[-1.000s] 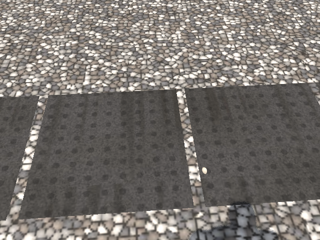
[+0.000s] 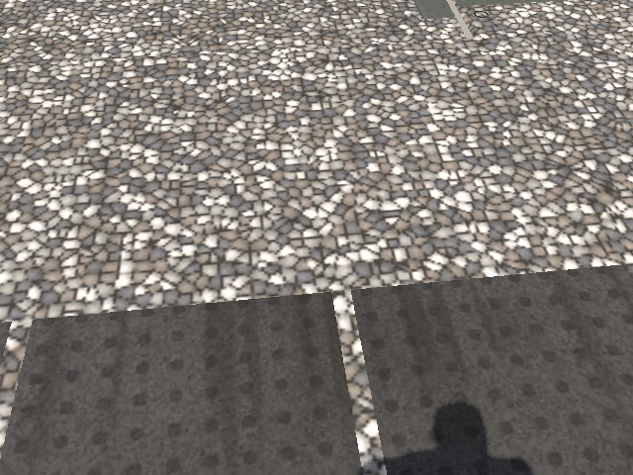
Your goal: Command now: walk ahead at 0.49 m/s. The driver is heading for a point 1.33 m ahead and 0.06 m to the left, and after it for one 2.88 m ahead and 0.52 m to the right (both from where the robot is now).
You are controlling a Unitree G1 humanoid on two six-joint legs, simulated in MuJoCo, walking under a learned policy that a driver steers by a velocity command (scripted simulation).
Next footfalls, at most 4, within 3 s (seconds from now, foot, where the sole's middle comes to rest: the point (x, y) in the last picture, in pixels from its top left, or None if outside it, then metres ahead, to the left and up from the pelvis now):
0.30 right None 0.34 -0.17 -0.78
0.88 left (286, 416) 0.65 0.07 -0.78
1.44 right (377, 299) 0.96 -0.16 -0.78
2.00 left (281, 217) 1.26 0.09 -0.78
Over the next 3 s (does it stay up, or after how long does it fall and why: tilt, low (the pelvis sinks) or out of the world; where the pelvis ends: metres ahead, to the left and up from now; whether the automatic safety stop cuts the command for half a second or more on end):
stays up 1.63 -0.04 0.00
